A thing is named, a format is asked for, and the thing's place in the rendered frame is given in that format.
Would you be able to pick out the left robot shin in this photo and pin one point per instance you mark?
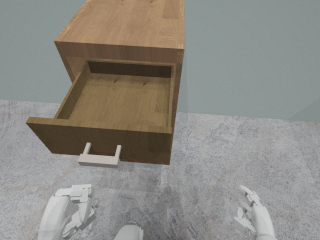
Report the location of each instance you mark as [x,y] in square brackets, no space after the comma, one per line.
[132,223]

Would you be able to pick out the drawer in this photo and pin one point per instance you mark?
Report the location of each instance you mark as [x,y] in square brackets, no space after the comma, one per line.
[113,103]

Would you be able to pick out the cabinet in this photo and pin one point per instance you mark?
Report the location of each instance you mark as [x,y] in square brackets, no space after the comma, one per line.
[133,31]

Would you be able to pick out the right robot hand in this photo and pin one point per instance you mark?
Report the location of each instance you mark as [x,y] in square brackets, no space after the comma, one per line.
[258,221]

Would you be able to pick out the robot left thigh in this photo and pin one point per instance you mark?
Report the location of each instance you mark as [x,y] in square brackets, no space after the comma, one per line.
[130,232]

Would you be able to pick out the handle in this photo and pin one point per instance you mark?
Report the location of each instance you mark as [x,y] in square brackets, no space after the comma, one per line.
[103,161]

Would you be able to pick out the left robot hand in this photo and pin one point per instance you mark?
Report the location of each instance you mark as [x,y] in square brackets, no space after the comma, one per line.
[77,203]

